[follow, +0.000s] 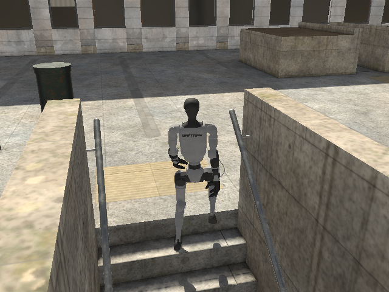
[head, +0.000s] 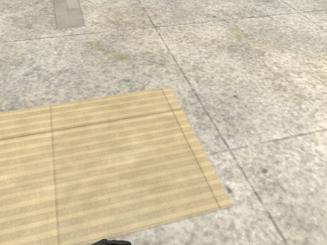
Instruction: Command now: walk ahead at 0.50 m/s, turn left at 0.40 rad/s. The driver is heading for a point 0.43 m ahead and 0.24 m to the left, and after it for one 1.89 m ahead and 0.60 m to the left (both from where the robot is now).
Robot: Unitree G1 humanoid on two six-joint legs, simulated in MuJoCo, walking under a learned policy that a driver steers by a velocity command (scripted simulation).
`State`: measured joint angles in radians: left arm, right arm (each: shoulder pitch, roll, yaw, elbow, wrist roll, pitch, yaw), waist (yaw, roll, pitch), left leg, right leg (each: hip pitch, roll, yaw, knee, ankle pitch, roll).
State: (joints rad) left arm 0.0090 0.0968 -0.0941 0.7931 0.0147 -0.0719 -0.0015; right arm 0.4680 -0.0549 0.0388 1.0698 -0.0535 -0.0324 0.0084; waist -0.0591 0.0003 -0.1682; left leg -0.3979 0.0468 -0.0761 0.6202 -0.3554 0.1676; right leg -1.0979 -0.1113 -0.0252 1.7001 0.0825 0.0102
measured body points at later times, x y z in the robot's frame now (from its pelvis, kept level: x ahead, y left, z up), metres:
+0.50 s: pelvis +0.14 -0.03 +0.01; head +0.17 -0.05 +0.46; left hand -0.06 +0.13 -0.10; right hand +0.42 -0.03 -0.04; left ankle +0.23 +0.14 -0.44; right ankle +0.06 -0.19 -0.73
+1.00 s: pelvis +0.32 +0.14 +0.21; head +0.28 +0.18 +0.66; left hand +0.45 +0.42 +0.15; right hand +0.44 -0.04 +0.09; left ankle +0.27 +0.15 -0.54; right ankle +0.58 +0.07 -0.38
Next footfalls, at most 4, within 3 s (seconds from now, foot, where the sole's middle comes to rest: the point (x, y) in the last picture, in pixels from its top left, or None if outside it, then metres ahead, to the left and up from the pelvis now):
0.12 right None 0.10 -0.19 -0.77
0.60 left None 0.30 0.17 -0.58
1.30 right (83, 208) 0.68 0.27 -0.58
1.72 left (9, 188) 0.77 0.58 -0.58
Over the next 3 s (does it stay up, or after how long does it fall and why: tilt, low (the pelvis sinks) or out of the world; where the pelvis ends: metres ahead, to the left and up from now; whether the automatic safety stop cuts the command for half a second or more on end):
stays up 0.82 0.37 0.19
